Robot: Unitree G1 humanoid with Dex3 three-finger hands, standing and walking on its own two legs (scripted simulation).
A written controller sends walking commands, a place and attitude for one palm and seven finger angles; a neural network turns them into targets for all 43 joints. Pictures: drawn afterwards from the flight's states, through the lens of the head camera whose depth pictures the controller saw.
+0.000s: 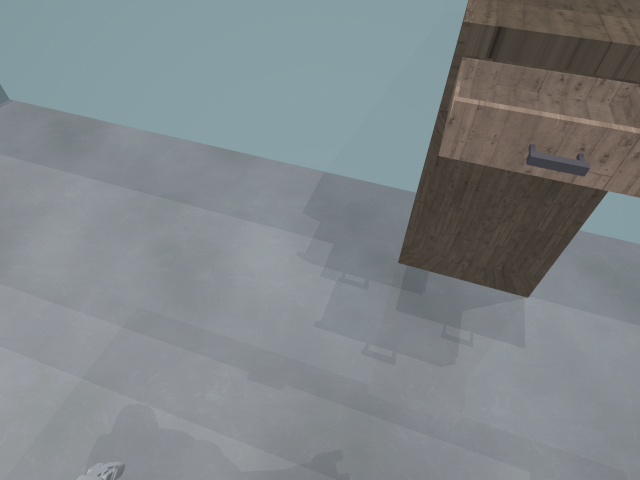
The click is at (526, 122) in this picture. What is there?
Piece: drawer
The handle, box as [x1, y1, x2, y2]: [526, 144, 589, 176]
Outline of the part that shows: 529,146 529,154 526,159 526,164 584,176 589,168 588,162 584,161 583,154 578,153 576,156 577,159 575,160 539,153 535,151 534,144 530,144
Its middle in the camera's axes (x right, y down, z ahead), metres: +0.49 -0.17 +0.80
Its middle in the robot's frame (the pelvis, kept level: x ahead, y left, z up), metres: +0.74 -0.45 +0.00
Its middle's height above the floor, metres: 0.77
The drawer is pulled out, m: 0.23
